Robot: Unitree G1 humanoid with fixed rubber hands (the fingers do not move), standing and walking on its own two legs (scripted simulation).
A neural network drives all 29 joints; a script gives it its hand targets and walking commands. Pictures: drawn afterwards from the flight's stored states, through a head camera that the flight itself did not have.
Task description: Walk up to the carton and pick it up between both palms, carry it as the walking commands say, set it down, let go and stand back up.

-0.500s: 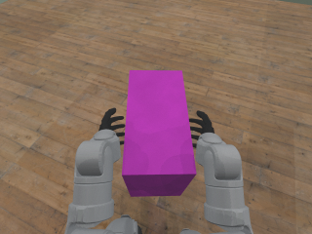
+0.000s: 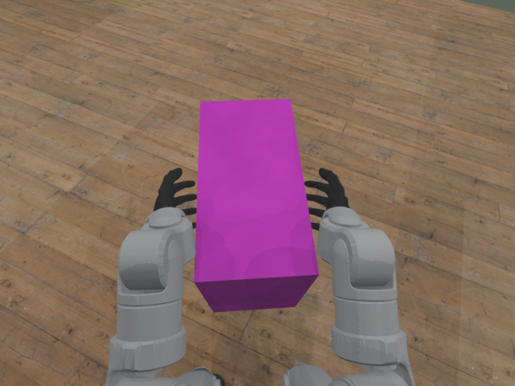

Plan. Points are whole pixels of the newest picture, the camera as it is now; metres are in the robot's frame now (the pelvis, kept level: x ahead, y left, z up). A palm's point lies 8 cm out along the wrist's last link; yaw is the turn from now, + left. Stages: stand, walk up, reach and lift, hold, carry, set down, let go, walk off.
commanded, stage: carry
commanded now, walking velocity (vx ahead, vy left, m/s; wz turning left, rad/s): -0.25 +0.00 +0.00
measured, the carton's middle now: (250, 210) +0.39 +0.02 +0.01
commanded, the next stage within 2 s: none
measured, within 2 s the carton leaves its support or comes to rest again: neither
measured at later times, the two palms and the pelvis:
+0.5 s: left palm out of the picture +0.10 +0.20 +0.08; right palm out of the picture +0.10 -0.03 +0.08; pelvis -0.21 +0.06 -0.01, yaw +3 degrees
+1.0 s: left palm out of the picture -0.06 +0.21 +0.11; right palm out of the picture -0.06 -0.02 +0.09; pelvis -0.37 +0.09 +0.00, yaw +1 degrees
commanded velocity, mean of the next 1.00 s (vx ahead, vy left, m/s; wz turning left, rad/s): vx -0.14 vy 0.00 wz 0.00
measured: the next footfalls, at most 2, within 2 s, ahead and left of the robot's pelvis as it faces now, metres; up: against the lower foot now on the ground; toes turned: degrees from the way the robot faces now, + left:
right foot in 0.10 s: -0.01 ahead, -0.12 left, +0.00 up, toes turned -2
left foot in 0.42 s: -0.15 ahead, +0.18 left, +0.00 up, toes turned +7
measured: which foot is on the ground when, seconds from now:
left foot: down 0.00-0.12, up 0.14-0.40, down 0.42-0.82, up 0.84-1.00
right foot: up 0.00-0.08, down 0.10-0.44, up 0.46-0.76, down 0.78-1.00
